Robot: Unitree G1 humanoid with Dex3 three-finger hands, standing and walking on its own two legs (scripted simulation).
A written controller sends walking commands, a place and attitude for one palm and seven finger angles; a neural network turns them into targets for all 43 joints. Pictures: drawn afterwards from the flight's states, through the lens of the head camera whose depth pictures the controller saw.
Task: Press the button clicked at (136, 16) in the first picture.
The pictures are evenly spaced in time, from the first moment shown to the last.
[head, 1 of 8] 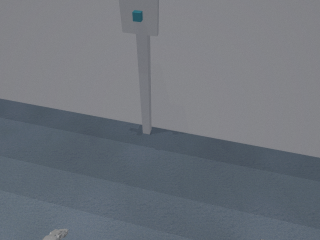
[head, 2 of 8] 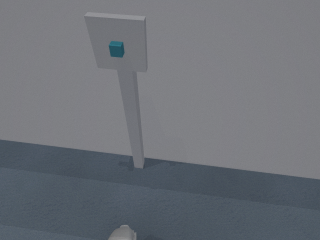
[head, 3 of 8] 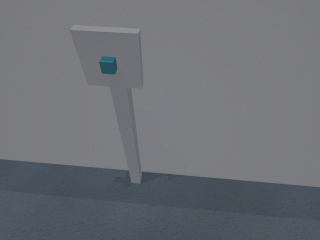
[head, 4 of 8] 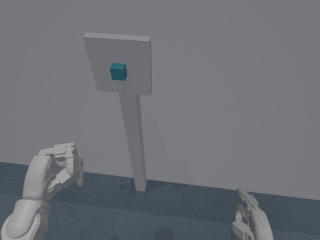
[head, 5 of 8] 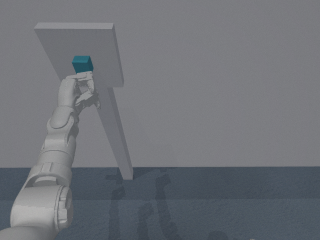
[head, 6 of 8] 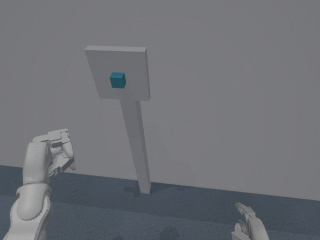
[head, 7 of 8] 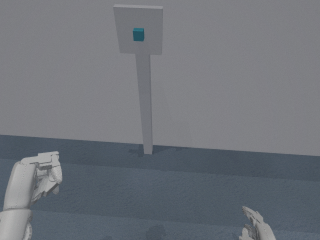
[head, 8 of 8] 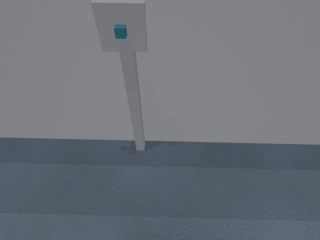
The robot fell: no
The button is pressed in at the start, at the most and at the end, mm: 0 11 0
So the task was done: yes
